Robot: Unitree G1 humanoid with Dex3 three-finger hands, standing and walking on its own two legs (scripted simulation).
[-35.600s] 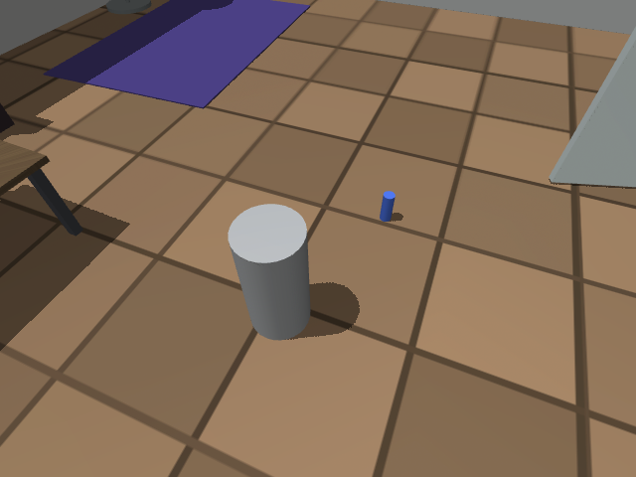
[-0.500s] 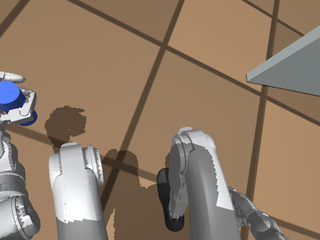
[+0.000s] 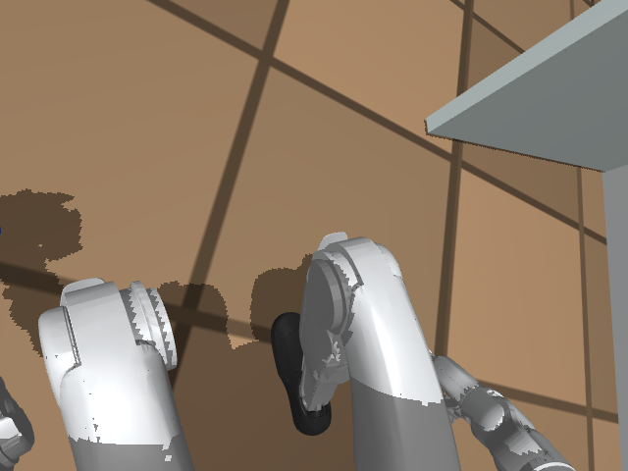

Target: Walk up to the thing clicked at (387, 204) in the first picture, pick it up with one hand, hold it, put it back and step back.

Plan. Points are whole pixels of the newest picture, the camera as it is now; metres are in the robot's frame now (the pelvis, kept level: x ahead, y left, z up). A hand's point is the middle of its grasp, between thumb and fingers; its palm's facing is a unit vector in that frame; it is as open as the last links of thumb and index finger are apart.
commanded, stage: lower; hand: left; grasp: from the side
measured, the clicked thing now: out of the picture +0.42 +0.30 -0.17
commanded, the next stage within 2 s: loosen in 0.90 s
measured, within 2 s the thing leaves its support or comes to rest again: rests again in 0.78 s
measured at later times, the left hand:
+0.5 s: hand out of the picture +0.43 +0.28 -0.17, palm faces +0.38 -0.92 -0.03, open 6.8 cm
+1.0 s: hand out of the picture +0.43 +0.28 -0.18, palm faces +0.39 -0.92 -0.02, open 6.8 cm
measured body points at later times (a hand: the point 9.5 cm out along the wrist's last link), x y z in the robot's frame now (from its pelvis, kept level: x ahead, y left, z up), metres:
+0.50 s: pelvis -0.01 +0.01 -0.01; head +0.23 +0.17 +0.34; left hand +0.41 +0.33 -0.16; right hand +0.14 -0.25 -0.05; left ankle +0.08 +0.13 -0.25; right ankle +0.13 -0.14 -0.25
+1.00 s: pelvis -0.01 +0.02 -0.01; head +0.23 +0.19 +0.33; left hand +0.40 +0.33 -0.18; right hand +0.14 -0.24 -0.04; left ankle +0.08 +0.13 -0.25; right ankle +0.13 -0.14 -0.25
